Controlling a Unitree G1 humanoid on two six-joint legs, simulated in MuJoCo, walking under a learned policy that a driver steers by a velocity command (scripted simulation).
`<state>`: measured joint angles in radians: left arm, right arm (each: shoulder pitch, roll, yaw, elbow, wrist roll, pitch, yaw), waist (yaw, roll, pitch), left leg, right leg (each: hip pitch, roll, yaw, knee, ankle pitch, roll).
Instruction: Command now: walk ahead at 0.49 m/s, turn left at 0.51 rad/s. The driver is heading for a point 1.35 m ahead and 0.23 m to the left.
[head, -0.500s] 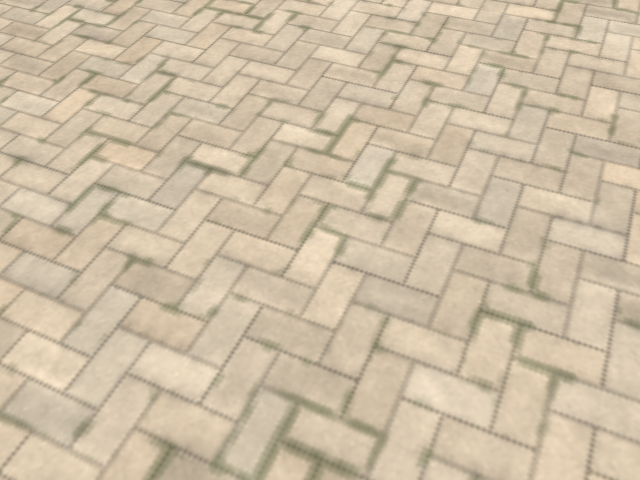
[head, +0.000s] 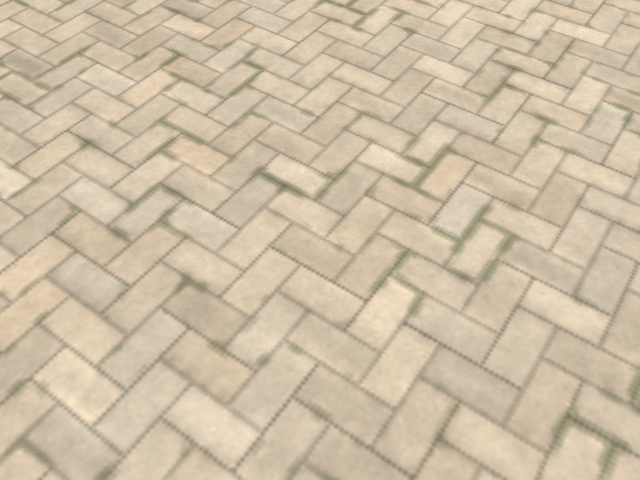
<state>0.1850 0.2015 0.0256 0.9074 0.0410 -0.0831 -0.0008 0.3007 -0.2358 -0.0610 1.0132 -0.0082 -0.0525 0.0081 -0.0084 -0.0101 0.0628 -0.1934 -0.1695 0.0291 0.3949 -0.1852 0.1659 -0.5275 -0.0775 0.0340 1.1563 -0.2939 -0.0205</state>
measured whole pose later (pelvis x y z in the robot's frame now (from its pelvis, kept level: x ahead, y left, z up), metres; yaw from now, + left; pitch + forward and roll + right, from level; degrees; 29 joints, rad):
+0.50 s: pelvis +0.29 -0.04 +0.00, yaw +18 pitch +1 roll -1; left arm 0.16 0.24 0.04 0.78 0.04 -0.07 0.01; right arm 0.33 -0.29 -0.07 0.86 -0.02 -0.03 0.01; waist -0.04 0.04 0.05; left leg -0.40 -0.04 -0.05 1.16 -0.35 0.08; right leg -0.29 0.02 -0.08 0.45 -0.18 -0.04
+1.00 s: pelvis +0.51 +0.09 +0.00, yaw +25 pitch +1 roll -1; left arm 0.36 0.23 0.04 0.90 0.01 -0.05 -0.01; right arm 0.18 -0.23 -0.03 0.83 -0.03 -0.06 0.01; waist 0.04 -0.02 0.04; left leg -0.29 -0.05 0.08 0.46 -0.19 0.09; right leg -0.35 -0.05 -0.03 1.11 -0.37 -0.05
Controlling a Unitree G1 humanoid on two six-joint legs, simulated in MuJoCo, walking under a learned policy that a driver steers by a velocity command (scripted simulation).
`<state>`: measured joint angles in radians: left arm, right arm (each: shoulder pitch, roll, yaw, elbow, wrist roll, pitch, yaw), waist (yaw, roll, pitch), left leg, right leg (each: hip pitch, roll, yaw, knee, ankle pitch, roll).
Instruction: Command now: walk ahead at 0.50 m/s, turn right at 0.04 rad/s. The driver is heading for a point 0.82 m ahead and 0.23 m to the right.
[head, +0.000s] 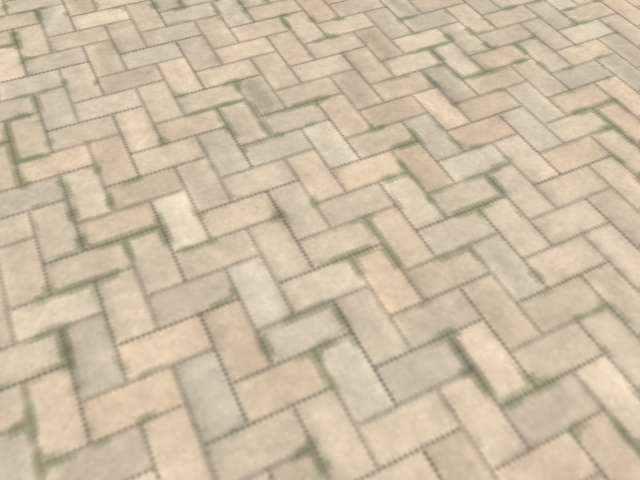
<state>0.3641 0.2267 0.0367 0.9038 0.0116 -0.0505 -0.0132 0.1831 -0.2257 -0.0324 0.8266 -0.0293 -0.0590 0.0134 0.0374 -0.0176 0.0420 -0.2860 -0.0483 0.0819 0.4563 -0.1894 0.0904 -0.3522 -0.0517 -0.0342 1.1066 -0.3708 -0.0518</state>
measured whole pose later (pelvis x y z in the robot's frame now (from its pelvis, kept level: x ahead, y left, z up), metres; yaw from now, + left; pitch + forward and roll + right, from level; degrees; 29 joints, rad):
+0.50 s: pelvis +0.26 -0.05 -0.02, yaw -15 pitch +0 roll +0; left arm 0.14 0.25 0.06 0.81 0.02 -0.03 -0.03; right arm 0.35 -0.22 -0.03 0.92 -0.02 -0.07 -0.01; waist -0.01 0.00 0.06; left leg -0.22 0.02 0.09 1.17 -0.41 0.03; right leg -0.41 0.10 -0.10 0.60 -0.21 -0.15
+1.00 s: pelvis +0.54 -0.10 -0.02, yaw -29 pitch +1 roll +0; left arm 0.42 0.29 0.07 0.88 0.01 -0.05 0.00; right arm 0.08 -0.25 -0.02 0.72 -0.04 -0.08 0.01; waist 0.07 -0.01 0.04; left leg -0.45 -0.02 0.03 0.57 -0.14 0.05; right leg -0.10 0.13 0.16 0.82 -0.48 -0.09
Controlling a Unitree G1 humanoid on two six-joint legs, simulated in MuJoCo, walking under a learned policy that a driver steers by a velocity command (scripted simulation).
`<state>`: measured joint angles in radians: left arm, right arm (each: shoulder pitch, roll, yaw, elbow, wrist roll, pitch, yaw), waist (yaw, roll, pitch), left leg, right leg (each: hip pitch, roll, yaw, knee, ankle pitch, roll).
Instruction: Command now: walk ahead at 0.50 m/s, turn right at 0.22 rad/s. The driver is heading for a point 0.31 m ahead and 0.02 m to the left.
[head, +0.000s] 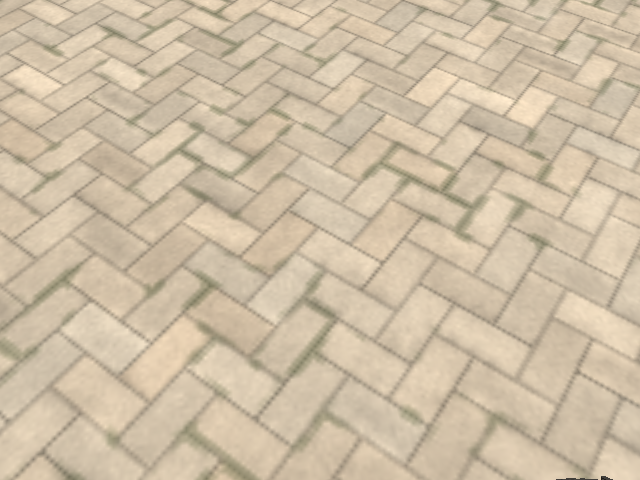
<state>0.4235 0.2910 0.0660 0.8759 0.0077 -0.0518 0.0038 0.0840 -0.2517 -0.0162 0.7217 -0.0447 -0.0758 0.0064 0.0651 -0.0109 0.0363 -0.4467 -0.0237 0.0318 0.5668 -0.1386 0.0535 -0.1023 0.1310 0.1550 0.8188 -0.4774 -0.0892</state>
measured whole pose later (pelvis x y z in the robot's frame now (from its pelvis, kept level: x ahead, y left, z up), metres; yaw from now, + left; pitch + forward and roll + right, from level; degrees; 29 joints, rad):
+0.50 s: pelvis +0.17 -0.01 +0.01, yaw -1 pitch -1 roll +1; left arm 0.16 0.19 -0.01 0.87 0.02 -0.04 0.02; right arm 0.33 -0.21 -0.01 0.95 0.00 -0.03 -0.02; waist -0.03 0.02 0.05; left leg -0.17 -0.04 0.02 0.64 -0.51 0.04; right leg -0.34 0.03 -0.04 0.50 -0.16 -0.07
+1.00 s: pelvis +0.20 +0.01 +0.02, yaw -1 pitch -2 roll +0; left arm 0.26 0.19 0.01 1.09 0.01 0.00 0.03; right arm 0.31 -0.17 0.01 1.10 -0.01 -0.01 -0.04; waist 0.01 0.00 0.03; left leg -0.11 -0.01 0.00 0.40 -0.26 0.01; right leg -0.22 0.02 -0.02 0.38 -0.13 -0.03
